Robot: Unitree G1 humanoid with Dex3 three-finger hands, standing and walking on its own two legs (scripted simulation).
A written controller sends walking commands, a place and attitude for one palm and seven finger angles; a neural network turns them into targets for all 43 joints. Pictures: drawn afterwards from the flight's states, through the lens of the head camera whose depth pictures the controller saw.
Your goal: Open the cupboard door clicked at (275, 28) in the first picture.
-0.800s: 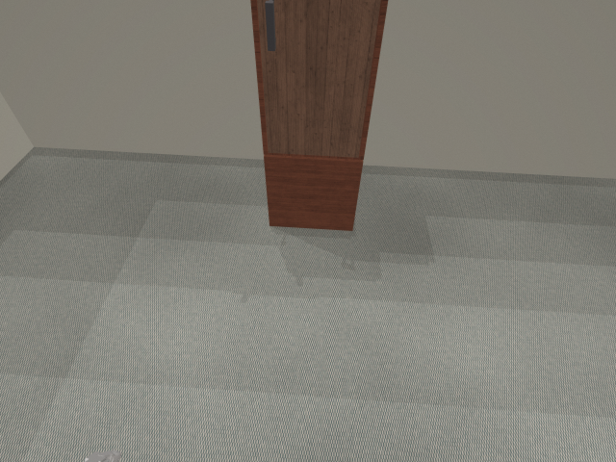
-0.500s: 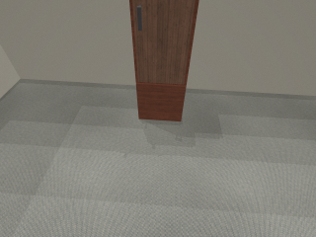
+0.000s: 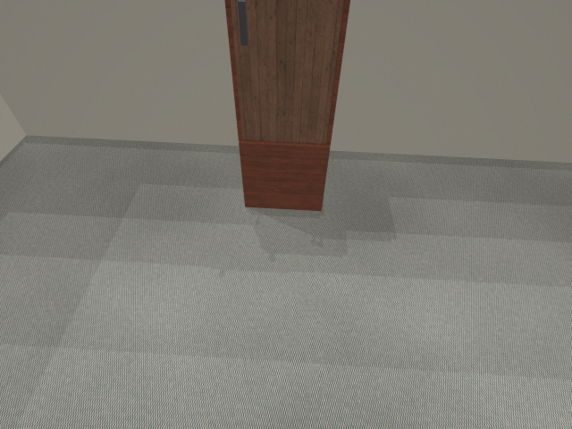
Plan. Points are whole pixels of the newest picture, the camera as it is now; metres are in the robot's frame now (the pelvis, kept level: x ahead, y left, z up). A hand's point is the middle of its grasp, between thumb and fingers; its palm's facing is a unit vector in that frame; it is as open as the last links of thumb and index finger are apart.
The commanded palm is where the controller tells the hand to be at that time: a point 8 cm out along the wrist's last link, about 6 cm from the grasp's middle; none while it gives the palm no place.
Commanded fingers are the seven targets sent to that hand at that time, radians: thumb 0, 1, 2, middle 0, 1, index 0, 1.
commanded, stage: stand and wait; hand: left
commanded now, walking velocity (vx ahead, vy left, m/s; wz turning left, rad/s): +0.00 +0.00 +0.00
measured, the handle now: (244, 20) +1.19 +0.19 +0.10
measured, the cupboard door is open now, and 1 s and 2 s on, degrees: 0 0 0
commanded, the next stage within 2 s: look at it before walking up in 0.02 s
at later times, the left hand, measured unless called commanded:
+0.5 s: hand out of the picture +0.08 +0.25 -0.15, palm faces -0.03 -0.94 -0.33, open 7.4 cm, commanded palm none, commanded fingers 0.00 0.90 0.90 -0.20 -0.30 -0.20 -0.30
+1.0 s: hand out of the picture +0.04 +0.21 -0.19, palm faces +0.03 -0.98 -0.20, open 7.4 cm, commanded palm none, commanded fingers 0.00 0.90 0.90 -0.20 -0.30 -0.20 -0.30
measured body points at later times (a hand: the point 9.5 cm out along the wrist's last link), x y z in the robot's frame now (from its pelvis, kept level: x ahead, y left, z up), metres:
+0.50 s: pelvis +0.00 +0.00 +0.00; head +0.00 +0.00 +0.45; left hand +0.08 +0.29 -0.13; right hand +0.08 -0.30 -0.13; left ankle +0.01 +0.13 -0.74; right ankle +0.01 -0.12 -0.74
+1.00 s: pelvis +0.04 +0.01 -0.01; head +0.03 +0.03 +0.44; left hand +0.04 +0.26 -0.17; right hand +0.05 -0.25 -0.16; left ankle +0.01 +0.13 -0.74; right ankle +0.01 -0.11 -0.74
